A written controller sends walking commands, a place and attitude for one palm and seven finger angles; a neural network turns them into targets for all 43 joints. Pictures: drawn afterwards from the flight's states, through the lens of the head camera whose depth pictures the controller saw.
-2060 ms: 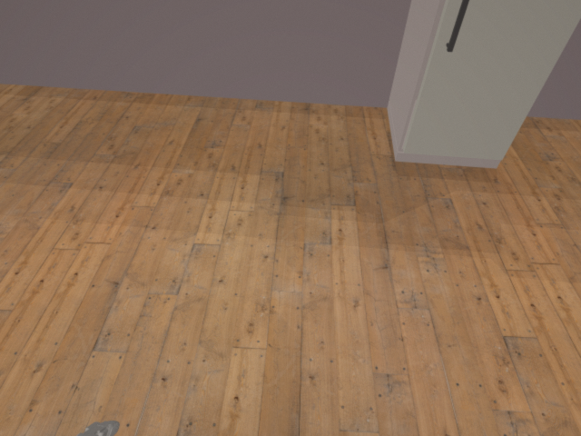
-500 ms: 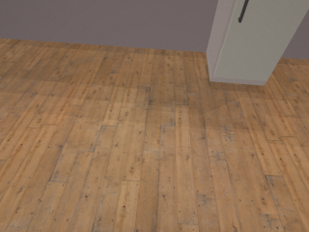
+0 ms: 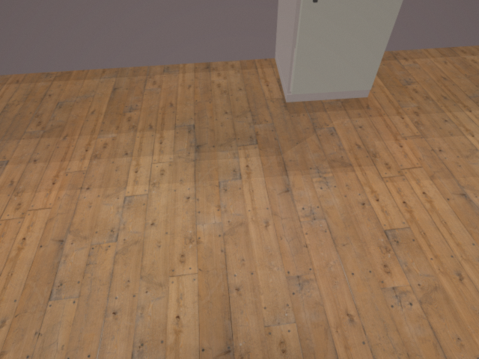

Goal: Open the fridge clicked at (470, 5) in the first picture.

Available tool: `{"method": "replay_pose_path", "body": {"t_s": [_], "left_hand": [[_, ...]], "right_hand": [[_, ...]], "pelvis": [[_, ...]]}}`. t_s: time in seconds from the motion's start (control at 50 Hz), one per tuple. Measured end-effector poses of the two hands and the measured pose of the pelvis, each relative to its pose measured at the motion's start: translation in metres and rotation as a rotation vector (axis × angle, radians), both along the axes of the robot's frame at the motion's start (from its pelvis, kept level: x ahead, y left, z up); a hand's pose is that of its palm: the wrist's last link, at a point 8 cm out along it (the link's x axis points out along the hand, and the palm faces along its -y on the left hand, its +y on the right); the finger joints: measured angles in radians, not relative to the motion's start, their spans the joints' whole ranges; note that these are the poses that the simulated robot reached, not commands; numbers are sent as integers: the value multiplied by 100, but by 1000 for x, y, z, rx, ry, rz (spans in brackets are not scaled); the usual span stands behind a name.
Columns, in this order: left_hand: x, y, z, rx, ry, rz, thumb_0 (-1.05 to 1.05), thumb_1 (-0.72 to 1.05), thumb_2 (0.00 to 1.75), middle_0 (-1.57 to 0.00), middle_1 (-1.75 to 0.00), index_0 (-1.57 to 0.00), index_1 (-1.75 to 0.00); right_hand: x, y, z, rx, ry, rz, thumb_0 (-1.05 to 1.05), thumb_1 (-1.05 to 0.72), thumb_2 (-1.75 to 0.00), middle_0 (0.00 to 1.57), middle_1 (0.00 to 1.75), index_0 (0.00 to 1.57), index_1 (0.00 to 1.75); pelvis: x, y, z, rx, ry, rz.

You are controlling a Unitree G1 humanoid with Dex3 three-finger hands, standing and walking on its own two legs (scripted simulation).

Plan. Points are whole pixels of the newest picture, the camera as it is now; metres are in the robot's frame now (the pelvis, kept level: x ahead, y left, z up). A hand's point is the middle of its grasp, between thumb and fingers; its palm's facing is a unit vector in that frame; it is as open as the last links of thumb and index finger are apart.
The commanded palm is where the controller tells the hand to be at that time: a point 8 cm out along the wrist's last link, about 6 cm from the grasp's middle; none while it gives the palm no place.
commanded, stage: walk to a spot facing it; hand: left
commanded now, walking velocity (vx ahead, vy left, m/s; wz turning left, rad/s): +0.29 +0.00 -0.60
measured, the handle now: out of the picture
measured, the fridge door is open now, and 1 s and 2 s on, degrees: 0 0 0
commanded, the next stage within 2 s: none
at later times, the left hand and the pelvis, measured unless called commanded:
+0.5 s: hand out of the picture +0.12 +0.24 -0.16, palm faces -0.11 -0.97 -0.20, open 7.4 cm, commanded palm none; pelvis +0.14 +0.05 +0.01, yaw -14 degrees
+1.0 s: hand (203, 198) +0.51 +0.16 -0.16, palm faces -0.53 -0.84 -0.12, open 7.4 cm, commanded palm none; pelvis +0.34 +0.06 +0.02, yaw -30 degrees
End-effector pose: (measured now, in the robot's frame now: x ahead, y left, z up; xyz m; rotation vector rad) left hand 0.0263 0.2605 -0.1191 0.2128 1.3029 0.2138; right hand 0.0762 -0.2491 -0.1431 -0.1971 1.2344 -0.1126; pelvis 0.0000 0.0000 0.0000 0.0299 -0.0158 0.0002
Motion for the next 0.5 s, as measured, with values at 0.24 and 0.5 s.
{"method": "replay_pose_path", "body": {"t_s": [0.24,0.5], "left_hand": [[-7,-26,25,-51,124,-35,0,90,89,-20,-30,-20,-30],[95,33,-6,-74,158,-114,0,90,89,-20,-30,-20,-30]], "right_hand": [[22,-17,37,-13,-46,-106,0,-91,-90,20,30,20,30],[138,37,51,-54,-205,-165,1,-91,-90,20,30,20,30]], "pelvis": [[40,-1,31,-5,49,-111],[136,52,15,-47,56,-246]]}}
